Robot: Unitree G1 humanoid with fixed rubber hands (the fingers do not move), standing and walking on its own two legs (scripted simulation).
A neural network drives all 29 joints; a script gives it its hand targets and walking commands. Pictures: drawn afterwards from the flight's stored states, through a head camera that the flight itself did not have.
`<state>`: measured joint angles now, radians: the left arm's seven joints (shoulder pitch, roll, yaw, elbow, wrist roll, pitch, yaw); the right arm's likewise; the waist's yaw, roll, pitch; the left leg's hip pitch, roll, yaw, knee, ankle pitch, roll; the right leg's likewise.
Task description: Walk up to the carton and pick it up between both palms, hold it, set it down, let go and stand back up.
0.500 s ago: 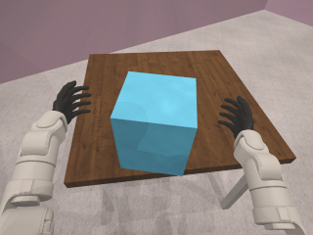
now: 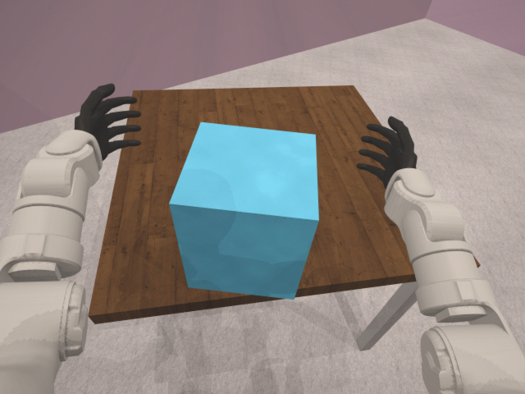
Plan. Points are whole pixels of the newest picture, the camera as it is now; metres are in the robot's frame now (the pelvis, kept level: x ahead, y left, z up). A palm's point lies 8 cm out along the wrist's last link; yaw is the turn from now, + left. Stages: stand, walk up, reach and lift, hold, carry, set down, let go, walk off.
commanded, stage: reach and lift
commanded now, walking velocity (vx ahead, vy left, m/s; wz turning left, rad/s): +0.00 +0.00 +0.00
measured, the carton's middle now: (249, 214) +0.45 -0.02 +0.01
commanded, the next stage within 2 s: none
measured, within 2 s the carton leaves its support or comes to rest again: neither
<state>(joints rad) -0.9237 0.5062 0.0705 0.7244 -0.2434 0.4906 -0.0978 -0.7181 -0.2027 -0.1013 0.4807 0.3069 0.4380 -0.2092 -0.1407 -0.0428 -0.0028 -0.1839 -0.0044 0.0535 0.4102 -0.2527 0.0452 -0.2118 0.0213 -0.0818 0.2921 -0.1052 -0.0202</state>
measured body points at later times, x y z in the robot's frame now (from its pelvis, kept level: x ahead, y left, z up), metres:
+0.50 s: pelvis -0.01 +0.00 +0.00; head +0.01 +0.03 +0.45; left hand +0.46 +0.19 +0.13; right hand +0.39 -0.21 +0.11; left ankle -0.02 +0.08 -0.75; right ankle +0.03 -0.11 -0.75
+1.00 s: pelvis -0.01 +0.00 -0.02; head +0.03 +0.02 +0.42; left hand +0.46 +0.18 +0.06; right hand +0.39 -0.20 +0.04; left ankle -0.02 +0.08 -0.75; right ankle +0.03 -0.11 -0.75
